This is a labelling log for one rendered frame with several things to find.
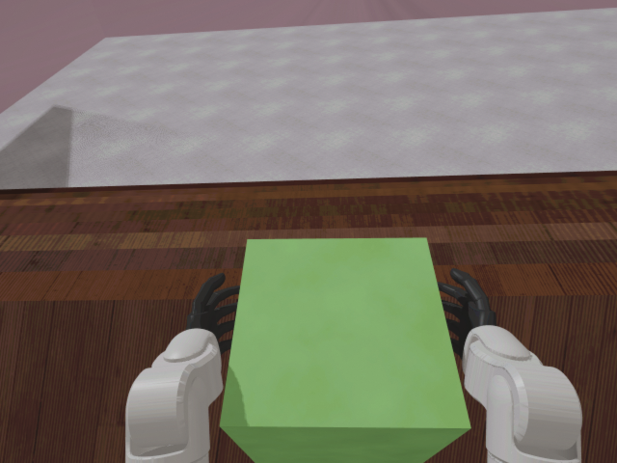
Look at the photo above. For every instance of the robot left hand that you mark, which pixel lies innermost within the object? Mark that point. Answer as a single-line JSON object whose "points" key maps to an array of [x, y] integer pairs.
{"points": [[203, 315]]}

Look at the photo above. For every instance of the carton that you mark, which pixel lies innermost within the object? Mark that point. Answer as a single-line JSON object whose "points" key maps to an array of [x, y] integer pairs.
{"points": [[341, 354]]}

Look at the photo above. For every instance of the right robot forearm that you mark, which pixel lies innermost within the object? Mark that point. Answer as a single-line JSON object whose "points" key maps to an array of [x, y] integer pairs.
{"points": [[533, 412]]}

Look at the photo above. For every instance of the left robot forearm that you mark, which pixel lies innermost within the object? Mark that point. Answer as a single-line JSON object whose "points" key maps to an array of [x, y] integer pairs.
{"points": [[166, 415]]}

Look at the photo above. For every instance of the robot right hand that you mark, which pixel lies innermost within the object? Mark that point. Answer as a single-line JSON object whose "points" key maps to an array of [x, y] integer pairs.
{"points": [[474, 312]]}

